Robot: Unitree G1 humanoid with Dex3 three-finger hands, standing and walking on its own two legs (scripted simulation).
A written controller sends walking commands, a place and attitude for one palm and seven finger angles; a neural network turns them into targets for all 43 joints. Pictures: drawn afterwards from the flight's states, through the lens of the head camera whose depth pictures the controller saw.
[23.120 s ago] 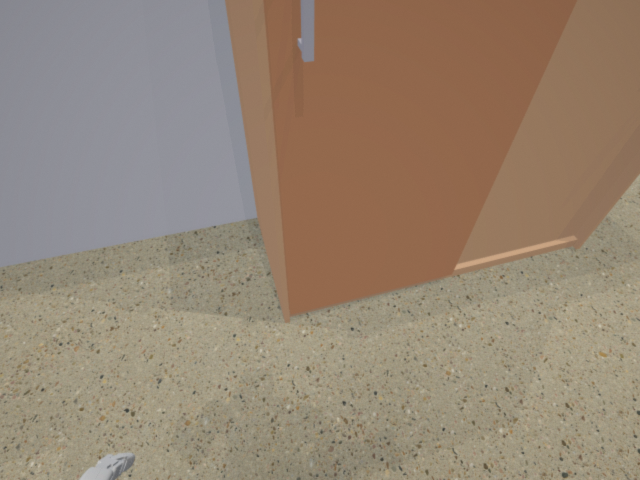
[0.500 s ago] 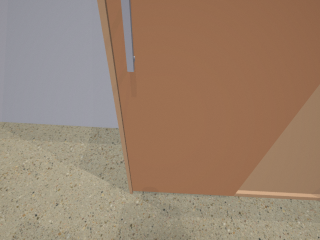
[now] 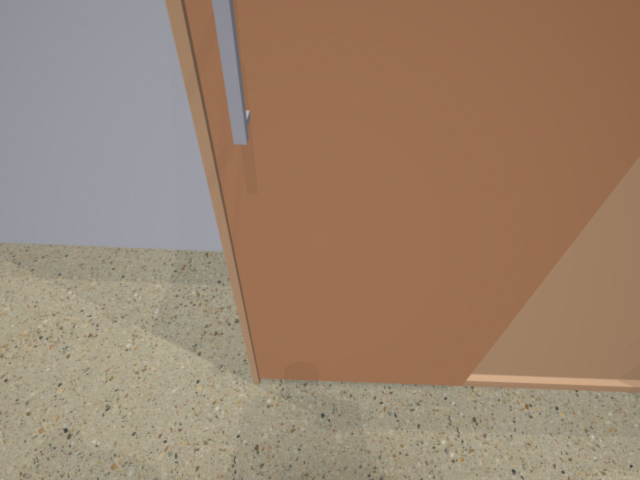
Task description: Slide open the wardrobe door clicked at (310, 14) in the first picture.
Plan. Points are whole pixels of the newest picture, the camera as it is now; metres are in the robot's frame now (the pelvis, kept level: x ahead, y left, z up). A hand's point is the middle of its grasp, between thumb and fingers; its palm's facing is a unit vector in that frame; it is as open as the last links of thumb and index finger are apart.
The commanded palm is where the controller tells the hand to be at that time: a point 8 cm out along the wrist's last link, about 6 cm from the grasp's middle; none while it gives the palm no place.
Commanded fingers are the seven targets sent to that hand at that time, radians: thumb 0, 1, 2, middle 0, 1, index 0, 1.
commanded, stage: look again from close up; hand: left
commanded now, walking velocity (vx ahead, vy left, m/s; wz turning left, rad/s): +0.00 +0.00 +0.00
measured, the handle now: (235, 67) +0.51 +0.14 +0.27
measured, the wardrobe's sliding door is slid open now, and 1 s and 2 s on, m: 0.00 0.00 0.00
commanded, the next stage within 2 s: raise the hand with hooked fingers in 0.88 s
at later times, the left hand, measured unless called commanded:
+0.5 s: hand out of the picture +0.02 +0.15 -0.17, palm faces +0.03 -0.99 -0.16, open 7.3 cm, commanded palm none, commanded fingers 0.00 0.90 0.90 -0.20 -0.30 -0.20 -0.30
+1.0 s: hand out of the picture +0.02 +0.14 -0.17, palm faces +0.01 -0.99 -0.16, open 7.3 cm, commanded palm +0.12 +0.19 -0.06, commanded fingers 0.00 0.85 0.88 -0.20 -0.33 -0.20 -0.33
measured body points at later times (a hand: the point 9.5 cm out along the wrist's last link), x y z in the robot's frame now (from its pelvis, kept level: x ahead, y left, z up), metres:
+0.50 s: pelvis +0.02 -0.01 +0.00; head +0.03 -0.01 +0.45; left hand +0.02 +0.20 -0.16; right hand +0.02 -0.23 -0.16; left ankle +0.05 +0.07 -0.74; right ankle +0.05 -0.13 -0.74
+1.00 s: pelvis +0.02 -0.02 +0.00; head +0.03 -0.01 +0.45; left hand +0.02 +0.19 -0.16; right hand +0.02 -0.24 -0.15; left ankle +0.05 +0.07 -0.74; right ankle +0.05 -0.13 -0.74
